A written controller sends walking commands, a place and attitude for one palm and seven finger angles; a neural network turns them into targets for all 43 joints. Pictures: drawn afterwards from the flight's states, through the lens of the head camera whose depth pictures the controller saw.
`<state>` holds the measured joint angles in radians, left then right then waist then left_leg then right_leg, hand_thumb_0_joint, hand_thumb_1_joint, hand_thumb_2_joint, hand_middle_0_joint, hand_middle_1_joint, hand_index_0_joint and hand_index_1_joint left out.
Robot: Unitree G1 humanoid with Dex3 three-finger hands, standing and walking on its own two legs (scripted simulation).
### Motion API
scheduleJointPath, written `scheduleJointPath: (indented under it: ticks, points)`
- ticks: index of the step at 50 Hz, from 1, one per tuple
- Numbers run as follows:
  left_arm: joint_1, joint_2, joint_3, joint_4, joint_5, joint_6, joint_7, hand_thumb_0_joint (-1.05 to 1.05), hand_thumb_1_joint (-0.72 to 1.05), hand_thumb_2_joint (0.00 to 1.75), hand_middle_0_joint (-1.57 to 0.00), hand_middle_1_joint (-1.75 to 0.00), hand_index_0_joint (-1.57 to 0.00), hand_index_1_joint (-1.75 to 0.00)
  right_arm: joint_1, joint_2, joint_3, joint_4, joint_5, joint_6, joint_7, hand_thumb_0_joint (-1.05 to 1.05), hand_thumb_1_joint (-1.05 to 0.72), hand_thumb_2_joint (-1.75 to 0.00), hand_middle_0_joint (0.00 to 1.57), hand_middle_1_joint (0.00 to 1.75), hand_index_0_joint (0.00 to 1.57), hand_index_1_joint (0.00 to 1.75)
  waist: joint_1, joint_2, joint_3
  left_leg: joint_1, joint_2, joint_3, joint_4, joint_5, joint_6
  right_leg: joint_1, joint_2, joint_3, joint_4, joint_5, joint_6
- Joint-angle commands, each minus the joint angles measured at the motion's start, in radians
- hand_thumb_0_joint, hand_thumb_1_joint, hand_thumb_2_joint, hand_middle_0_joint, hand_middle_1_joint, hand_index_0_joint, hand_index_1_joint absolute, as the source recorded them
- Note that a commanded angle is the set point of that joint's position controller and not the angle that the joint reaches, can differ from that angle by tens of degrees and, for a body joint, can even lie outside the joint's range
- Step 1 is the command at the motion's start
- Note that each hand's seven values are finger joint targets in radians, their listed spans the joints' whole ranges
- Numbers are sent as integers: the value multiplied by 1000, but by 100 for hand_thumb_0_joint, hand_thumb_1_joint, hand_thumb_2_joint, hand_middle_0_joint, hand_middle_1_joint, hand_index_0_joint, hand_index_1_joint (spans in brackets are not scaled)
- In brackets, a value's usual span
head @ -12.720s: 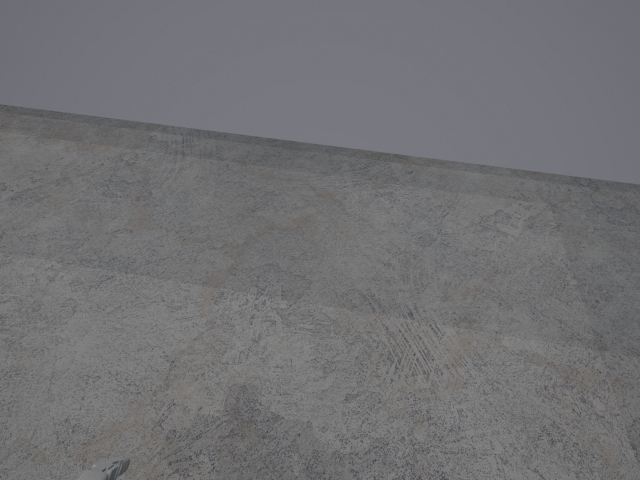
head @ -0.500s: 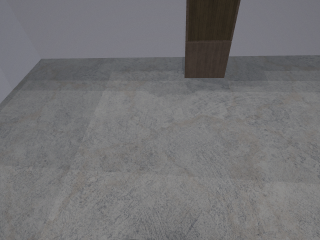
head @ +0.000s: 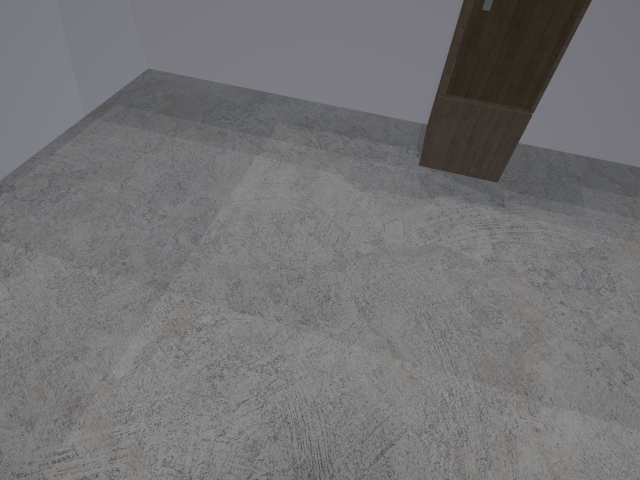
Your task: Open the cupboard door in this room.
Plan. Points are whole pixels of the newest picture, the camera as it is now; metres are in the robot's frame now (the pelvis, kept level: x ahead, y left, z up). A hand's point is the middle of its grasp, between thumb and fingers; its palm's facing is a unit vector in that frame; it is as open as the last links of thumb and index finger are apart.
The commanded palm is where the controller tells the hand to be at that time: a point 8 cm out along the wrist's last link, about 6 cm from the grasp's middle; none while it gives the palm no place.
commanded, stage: stand and wait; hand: left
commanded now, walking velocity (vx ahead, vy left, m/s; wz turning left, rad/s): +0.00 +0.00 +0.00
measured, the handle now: out of the picture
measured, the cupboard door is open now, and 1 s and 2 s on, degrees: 0 0 0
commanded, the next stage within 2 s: turn or walk to find it in 0.20 s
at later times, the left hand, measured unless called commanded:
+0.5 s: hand out of the picture -0.01 +0.17 -0.18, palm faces +0.15 -0.96 -0.21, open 7.3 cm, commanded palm none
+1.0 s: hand out of the picture -0.02 +0.15 -0.16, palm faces +0.23 -0.93 -0.27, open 7.4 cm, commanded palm none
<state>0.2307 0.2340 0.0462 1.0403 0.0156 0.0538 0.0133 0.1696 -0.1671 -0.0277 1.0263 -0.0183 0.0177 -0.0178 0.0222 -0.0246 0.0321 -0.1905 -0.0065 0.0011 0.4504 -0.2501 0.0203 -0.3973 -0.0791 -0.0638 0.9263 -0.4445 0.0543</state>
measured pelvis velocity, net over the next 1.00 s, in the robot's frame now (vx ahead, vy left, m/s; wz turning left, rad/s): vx -0.05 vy -0.05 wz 0.23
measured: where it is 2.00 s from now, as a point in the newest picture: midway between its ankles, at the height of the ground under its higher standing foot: outside the picture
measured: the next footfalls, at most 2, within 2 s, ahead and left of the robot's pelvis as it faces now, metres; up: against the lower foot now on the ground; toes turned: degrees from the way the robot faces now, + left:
right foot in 0.16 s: +0.04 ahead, -0.14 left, +0.00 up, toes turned -4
left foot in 0.52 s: -0.01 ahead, +0.11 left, +0.00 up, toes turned +12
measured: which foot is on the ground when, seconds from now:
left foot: down 0.00-0.20, up 0.22-0.50, down 0.52-0.94, up 0.96-1.00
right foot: up 0.00-0.14, down 0.16-0.54, up 0.56-0.92, down 0.94-1.00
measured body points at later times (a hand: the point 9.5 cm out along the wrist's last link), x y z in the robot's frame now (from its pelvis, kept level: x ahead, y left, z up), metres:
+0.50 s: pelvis -0.03 -0.02 -0.01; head +0.00 -0.01 +0.44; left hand -0.02 +0.22 -0.17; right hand +0.01 -0.26 -0.16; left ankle -0.05 +0.10 -0.73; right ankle +0.00 -0.14 -0.74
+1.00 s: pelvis -0.05 -0.05 -0.01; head -0.04 -0.08 +0.44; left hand -0.03 +0.20 -0.14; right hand +0.05 -0.27 -0.18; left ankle -0.05 +0.09 -0.73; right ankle -0.03 -0.15 -0.74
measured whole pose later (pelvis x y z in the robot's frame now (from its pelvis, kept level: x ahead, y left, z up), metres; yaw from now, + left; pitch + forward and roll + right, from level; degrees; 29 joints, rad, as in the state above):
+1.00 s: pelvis -0.05 -0.05 -0.01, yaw +13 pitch -1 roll +2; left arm 0.18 0.17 0.01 1.02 0.02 0.01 0.02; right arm 0.21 -0.20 -0.05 1.04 -0.01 0.03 -0.01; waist -0.01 0.05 0.02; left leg -0.30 -0.01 -0.03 0.58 -0.35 -0.02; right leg -0.23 -0.03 -0.08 0.56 -0.31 -0.03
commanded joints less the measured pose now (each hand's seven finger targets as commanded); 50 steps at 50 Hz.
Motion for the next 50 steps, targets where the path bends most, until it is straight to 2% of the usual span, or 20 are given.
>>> scheduleJointPath:
  ticks: [1,6,8,9,11,18,22,24,25,26,27,28,30,34,39,44,46,47,48,50]
  points:
    - [-24,25,-3,-64,-3,-29,5,0,90,90,-20,-30,-20,-30,53,-193,-46,-36,-3,-15,-11,0,-90,-90,20,30,20,30,-39,174,-37,85,235,-191,-128,403,139,-24,7,13,-108,-2,13]
    - [89,31,-13,-13,-2,-57,12,0,90,90,-20,-30,-20,-30,35,-171,-44,-25,7,-18,-7,0,-90,-90,20,30,20,30,6,122,-86,24,166,-148,-7,341,63,232,17,-6,-532,273,8]
    - [82,116,-4,-4,5,-75,21,0,90,90,-20,-30,-20,-30,55,-87,-25,-32,18,-20,-2,0,-90,-90,20,30,20,30,-14,-120,-74,-138,50,-38,95,47,-24,339,-185,226,-586,462,-69]
    - [62,149,0,-13,4,-74,19,0,90,90,-20,-30,-20,-30,44,-80,-23,-40,15,-12,1,0,-90,-90,20,30,20,30,-14,-152,-15,-151,18,-5,122,-141,-40,266,-268,262,-620,483,-135]
    - [21,139,8,-24,5,-70,18,0,90,90,-20,-30,-20,-30,27,-101,-32,-31,4,10,-2,0,-90,-90,20,30,20,30,-5,-231,44,-123,31,-28,245,-221,-38,125,-253,275,-675,315,-193]
    - [22,135,31,-41,11,-61,23,0,90,90,-20,-30,-20,-30,39,-82,-38,-17,12,17,9,0,-90,-90,20,30,20,30,7,-122,18,-190,38,16,396,-243,-50,222,-252,136,-605,491,-215]
    - [24,155,42,-44,11,-55,24,0,90,90,-20,-30,-20,-30,49,-79,-34,-26,14,8,11,0,-90,-90,20,30,20,30,5,-129,-41,-138,42,53,220,-177,-59,271,-262,99,-528,547,-197]
    - [5,147,42,-49,2,-49,21,0,90,90,-20,-30,-20,-30,98,-86,-34,-14,13,1,13,0,-90,-90,20,30,20,30,-20,-100,-71,-18,34,56,46,-25,-54,227,-233,45,-452,485,-140]
    - [-4,127,38,-61,-6,-41,21,0,90,90,-20,-30,-20,-30,138,-111,-38,-7,9,-7,13,0,-90,-90,20,30,20,30,-43,-8,-93,69,72,3,-55,69,-40,153,-192,-4,-363,383,-93]
    - [3,74,31,-85,-13,-32,15,0,90,90,-20,-30,-20,-30,144,-186,-55,-19,0,-14,10,0,-90,-90,20,30,20,30,-42,227,-73,114,251,-260,-142,177,37,-23,-69,-79,-197,146,-21]
    - [-49,45,17,-113,-9,-27,12,0,90,90,-20,-30,-20,-30,161,-244,-68,-24,-3,-8,5,0,-90,-90,20,30,20,30,-65,334,-36,62,378,-388,-207,303,134,-93,-9,-60,-44,-130,4]
    - [-72,66,23,-113,-3,-20,13,0,90,90,-20,-30,-20,-30,138,-239,-67,-22,-5,-4,5,0,-90,-90,20,30,20,30,-64,247,-39,-15,374,-355,-216,157,166,-37,-22,6,42,-126,-14]
    - [-92,71,29,-99,4,-11,8,0,90,90,-20,-30,-20,-30,82,-200,-56,-38,-7,-8,-4,0,-90,-90,20,30,20,30,-43,243,16,-59,301,-319,-218,96,142,-89,-29,36,113,-46,-12]
    - [-71,54,22,-86,-1,-26,-1,0,90,90,-20,-30,-20,-30,90,-201,-54,-43,-3,-16,-9,0,-90,-90,20,30,20,30,-39,136,-33,58,244,-240,-156,307,133,-113,-6,33,88,16,5]
    - [-85,36,7,-96,-5,-28,7,0,90,90,-20,-30,-20,-30,125,-195,-57,-38,-4,-15,-9,0,-90,-90,20,30,20,30,-60,163,-87,132,251,-252,-129,377,151,-73,11,37,-42,-22,12]
    - [20,28,-3,-52,-7,-42,12,0,90,90,-20,-30,-20,-30,69,-181,-54,-36,-2,-11,-2,0,-90,-90,20,30,20,30,-13,170,-71,-25,200,-222,-84,273,102,183,39,4,-394,136,0]
    - [73,73,-1,-28,4,-60,20,0,90,90,-20,-30,-20,-30,72,-117,-44,-35,11,-12,2,0,-90,-90,20,30,20,30,3,9,-80,-149,100,-127,39,92,14,341,-59,107,-594,257,-23]
    - [50,138,7,-36,7,-68,23,0,90,90,-20,-30,-20,-30,68,-66,-28,-53,16,-9,4,0,-90,-90,20,30,20,30,-11,-181,-36,-238,15,-47,109,-100,-36,314,-219,299,-656,225,-92]
    - [23,168,9,-58,6,-64,20,0,90,90,-20,-30,-20,-30,34,-91,-32,-69,10,-1,5,0,-90,-90,20,30,20,30,1,-202,19,-212,6,-42,186,-219,-43,179,-303,359,-714,173,-173]
    - [-31,135,16,-66,6,-65,22,0,90,90,-20,-30,-20,-30,35,-115,-45,-49,-1,19,6,0,-90,-90,20,30,20,30,-8,-215,95,-190,37,-63,336,-225,-33,48,-266,345,-750,52,-211]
